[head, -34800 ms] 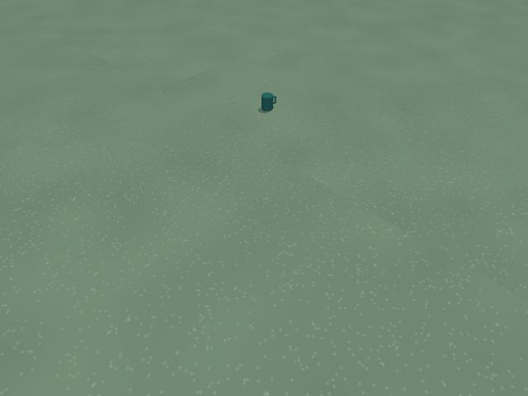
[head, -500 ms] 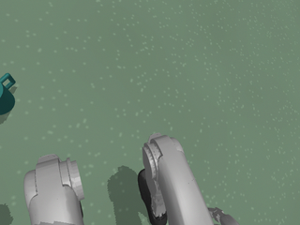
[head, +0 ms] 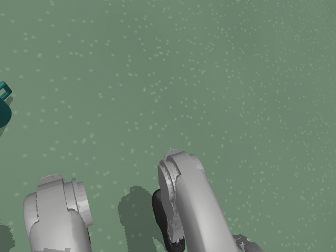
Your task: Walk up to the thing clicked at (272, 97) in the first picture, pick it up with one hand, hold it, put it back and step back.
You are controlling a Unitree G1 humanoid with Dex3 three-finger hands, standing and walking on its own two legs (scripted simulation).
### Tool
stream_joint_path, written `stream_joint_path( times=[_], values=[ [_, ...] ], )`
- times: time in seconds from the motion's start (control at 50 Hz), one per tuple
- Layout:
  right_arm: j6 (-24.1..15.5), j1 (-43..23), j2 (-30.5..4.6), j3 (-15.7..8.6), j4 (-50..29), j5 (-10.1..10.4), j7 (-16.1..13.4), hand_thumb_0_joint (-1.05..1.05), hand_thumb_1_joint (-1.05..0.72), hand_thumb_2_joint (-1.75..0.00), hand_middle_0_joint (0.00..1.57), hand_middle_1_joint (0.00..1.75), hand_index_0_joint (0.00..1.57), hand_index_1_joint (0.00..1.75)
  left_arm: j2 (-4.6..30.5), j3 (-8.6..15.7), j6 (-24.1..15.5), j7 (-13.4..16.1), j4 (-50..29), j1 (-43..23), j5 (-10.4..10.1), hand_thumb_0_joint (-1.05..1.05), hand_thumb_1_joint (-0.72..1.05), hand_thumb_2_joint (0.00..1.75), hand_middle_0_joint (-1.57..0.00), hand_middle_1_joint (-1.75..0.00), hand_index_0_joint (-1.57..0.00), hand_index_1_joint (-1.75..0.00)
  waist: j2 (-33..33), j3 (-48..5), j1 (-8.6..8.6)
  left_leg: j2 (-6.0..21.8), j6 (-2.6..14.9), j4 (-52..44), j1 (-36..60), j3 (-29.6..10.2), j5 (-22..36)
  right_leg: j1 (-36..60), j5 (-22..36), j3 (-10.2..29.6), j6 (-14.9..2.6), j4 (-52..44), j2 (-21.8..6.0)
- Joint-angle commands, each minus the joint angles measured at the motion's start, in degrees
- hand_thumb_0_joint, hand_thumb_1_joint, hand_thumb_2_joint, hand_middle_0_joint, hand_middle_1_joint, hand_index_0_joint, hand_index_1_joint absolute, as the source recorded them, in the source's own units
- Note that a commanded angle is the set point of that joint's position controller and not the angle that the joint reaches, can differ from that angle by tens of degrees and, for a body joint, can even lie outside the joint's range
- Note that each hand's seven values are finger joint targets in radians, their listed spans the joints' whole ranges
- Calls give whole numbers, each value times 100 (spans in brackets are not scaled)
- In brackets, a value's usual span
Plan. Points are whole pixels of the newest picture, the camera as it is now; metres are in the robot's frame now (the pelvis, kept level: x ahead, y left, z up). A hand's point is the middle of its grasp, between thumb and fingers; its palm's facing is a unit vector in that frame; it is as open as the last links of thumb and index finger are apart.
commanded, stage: approach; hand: left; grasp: from above
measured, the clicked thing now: out of the picture +0.51 +0.34 -0.27
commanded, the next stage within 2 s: rest palm in 0.38 s
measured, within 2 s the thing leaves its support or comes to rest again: neither
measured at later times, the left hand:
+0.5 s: hand out of the picture +0.46 +0.35 -0.18, palm faces -0.55 -0.16 -0.82, open 14.2 cm
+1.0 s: hand out of the picture +0.49 +0.33 -0.23, palm faces -0.41 -0.12 -0.91, open 13.9 cm
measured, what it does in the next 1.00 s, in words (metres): stands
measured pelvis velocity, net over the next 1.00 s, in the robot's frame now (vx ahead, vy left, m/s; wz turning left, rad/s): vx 0.00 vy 0.00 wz -0.05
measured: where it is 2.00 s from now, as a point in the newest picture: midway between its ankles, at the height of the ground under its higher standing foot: (128, 247)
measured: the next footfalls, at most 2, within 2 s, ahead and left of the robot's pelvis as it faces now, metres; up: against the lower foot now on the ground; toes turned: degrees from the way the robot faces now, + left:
none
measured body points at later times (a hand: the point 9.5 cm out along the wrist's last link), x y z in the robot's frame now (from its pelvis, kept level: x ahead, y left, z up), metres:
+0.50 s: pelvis +0.00 -0.01 +0.00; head +0.26 +0.09 +0.35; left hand +0.49 +0.36 -0.13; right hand +0.04 -0.27 -0.08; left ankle +0.08 +0.13 -0.29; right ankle +0.11 -0.14 -0.29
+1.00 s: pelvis +0.00 +0.00 -0.02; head +0.28 +0.13 +0.32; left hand +0.51 +0.34 -0.18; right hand +0.06 -0.25 -0.08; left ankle +0.08 +0.13 -0.29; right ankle +0.11 -0.14 -0.29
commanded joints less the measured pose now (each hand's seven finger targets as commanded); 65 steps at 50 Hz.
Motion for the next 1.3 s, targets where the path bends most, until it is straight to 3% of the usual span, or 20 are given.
stream_joint_path(
  times=[0.0, 0.08, 0.14, 0.2, 0.3, 0.34, 0.4, 0.44, 0.5, 0.56, 0.68, 0.7, 0.72, 0.82, 0.84, 0.92, 1.04, 1.06, 1.2, 1.28],
  values=[
    [-50, 1266, -1670, -469, 72, -24, -87, 0, -90, -90, 20, 30, 20, 30, 1206, 111, 13, 508, -911, -2498, 78, 0, -58, 101, -6, -106, -6, -106, 2963, -3781, -381, 156, 99, -1404, 3688, 571, 922, 1150, 1459, -839, -534, -1098, 86],
    [-53, 1278, -1681, -434, -50, -41, -65, 0, -90, -90, 20, 30, 20, 30, 1582, 399, 361, 757, -497, -2445, 277, 0, -60, 104, -7, -106, -6, -106, 3198, -3956, -204, 133, 107, -1420, 3768, 696, 1185, 1218, 1632, -787, -554, -1083, 85],
    [-38, 1188, -1705, -399, -196, 8, -60, 0, -90, -90, 20, 30, 20, 30, 1648, 496, 681, 794, -365, -2173, 252, 0, -60, 104, -7, -104, -6, -105, 3184, -4092, -117, 108, 140, -1456, 3712, 753, 1274, 1366, 1697, -740, -558, -1086, 78],
    [17, 1130, -1723, -412, -316, 83, -74, 0, -90, -90, 20, 30, 20, 30, 1757, 601, 955, 631, -451, -1883, 65, 0, -60, 103, -7, -103, -6, -104, 3026, -4247, -3, 91, 187, -1516, 3589, 771, 1295, 1597, 1708, -675, -538, -1147, 78],
    [89, 1156, -1655, -364, -313, 157, -76, 0, -91, -90, 20, 30, 20, 30, 1487, 327, 1064, -23, -133, -1308, -349, 0, -59, 102, -7, -103, -7, -104, 1856, -3599, -237, 106, 352, -1402, 2550, 759, 797, 2026, 1375, -578, -438, -1387, 133],
    [66, 1010, -1852, -372, -484, 132, -117, 0, -91, -90, 20, 30, 20, 30, 1544, 415, 933, -252, -48, -1178, -483, 0, -59, 101, -7, -104, -7, -104, 1505, -3238, -343, 102, 350, -1293, 2323, 702, 593, 1895, 1085, -620, -478, -1442, 100],
    [61, 1122, -1791, -305, -342, 53, -145, 0, -91, -90, 20, 30, 20, 30, 1459, 291, 495, -449, -593, -1627, -537, 0, -58, 100, -8, -106, -8, -106, 1687, -3232, -433, 114, 278, -1178, 2466, 671, 625, 1908, 1048, -654, -504, -1416, 113],
    [60, 1278, -1794, -275, -213, -20, -165, 0, -91, -90, 20, 30, 20, 30, 1665, 380, 123, -397, -884, -1887, -489, 0, -57, 101, -9, -107, -9, -107, 1891, -3279, -477, 111, 213, -1112, 2714, 656, 656, 1908, 1027, -701, -504, -1424, 109],
    [87, 1222, -1872, -289, -185, -102, -195, 0, -91, -90, 20, 30, 20, 30, 1843, 496, -335, -125, -1135, -1900, -331, 0, -59, 100, -6, -102, -6, -103, 2392, -3653, -304, 143, 126, -1026, 3338, 651, 850, 1828, 1188, -751, -527, -1317, 119],
    [111, 1114, -1811, -223, -87, -174, -152, 0, -90, -90, 20, 30, 20, 30, 1558, 324, -482, 255, -585, -1699, -60, 0, -59, 102, -6, -101, -5, -102, 2619, -3498, -402, 179, 116, -1068, 3499, 602, 977, 1612, 1317, -863, -505, -1178, 155],
    [34, 1014, -1873, -171, -15, -253, -97, 0, -89, -90, 20, 30, 20, 30, 1827, 450, -341, 1022, -277, -1995, 376, 0, -55, 113, -9, -104, -7, -107, 3035, -3472, -383, 200, 108, -1174, 3729, 521, 1162, 1318, 1522, -1032, -510, -955, 153],
    [-9, 1033, -1838, -168, 4, -263, -82, 0, -89, -90, 20, 30, 20, 30, 1696, 368, -256, 1089, 10, -1852, 449, 0, -54, 112, -9, -104, -7, -106, 2957, -3348, -433, 203, 126, -1117, 3713, 529, 1193, 1292, 1577, -1016, -506, -931, 161],
    [-31, 1006, -1859, -156, -4, -276, -81, 0, -89, -90, 20, 30, 20, 30, 1846, 477, -238, 1202, -262, -2118, 438, 0, -52, 114, -10, -106, -8, -108, 3007, -3535, -415, 211, 132, -1080, 3684, 536, 1249, 1383, 1671, -1001, -485, -942, 166],
    [-305, 1003, -1891, -151, 7, -307, -16, 0, -90, -90, 20, 30, 20, 30, 1694, 394, 136, 1524, 322, -2000, 486, 0, -53, 102, -7, -102, -7, -102, 2949, -3247, -637, 240, 128, -1031, 3622, 497, 1278, 1248, 1763, -1020, -472, -861, 172],
    [-350, 983, -1899, -150, 3, -303, -1, 0, -90, -90, 20, 30, 20, 30, 1748, 432, 214, 1563, 412, -1991, 462, 0, -53, 99, -7, -103, -7, -102, 2919, -3235, -586, 227, 129, -1046, 3481, 508, 1206, 1242, 1727, -1014, -478, -853, 164],
    [-502, 931, -1915, -103, -58, -310, 38, 0, -90, -90, 20, 30, 20, 30, 1862, 470, 467, 1592, 381, -1974, 298, 0, -52, 97, -6, -103, -7, -103, 3034, -3349, -572, 242, 126, -1019, 3400, 529, 1148, 1432, 1730, -969, -478, -870, 185],
    [-632, 990, -1965, -87, -107, -242, 79, 0, -90, -90, 20, 30, 20, 30, 1906, 466, 663, 1287, 314, -1705, 31, 0, -53, 98, -7, -103, -7, -102, 2965, -3347, -534, 237, 124, -1009, 3298, 494, 1096, 1557, 1642, -962, -484, -836, 174],
    [-625, 964, -2013, -89, -139, -249, 73, 0, -90, -90, 20, 30, 20, 30, 2162, 678, 655, 1285, 300, -1657, -11, 0, -53, 97, -6, -103, -7, -102, 2893, -3356, -506, 254, 119, -1047, 3210, 448, 1021, 1582, 1565, -991, -487, -842, 182],
    [-571, 1044, -2066, 16, -192, -275, 67, 0, -90, -90, 20, 30, 20, 30, 2156, 756, 448, 922, 231, -1387, -48, 0, -56, 102, -7, -101, -6, -102, 2669, -3010, -657, 266, 123, -855, 3124, 395, 1300, 1647, 1702, -1011, -507, -859, 184],
    [-520, 1049, -2090, 81, -204, -341, 54, 0, -90, -90, 20, 30, 20, 30, 2187, 716, 195, 917, 227, -1364, -46, 0, -53, 106, -8, -105, -7, -106, 2643, -2989, -675, 285, 120, -866, 3158, 346, 1182, 1701, 1610, -1082, -497, -904, 206]
  ],
)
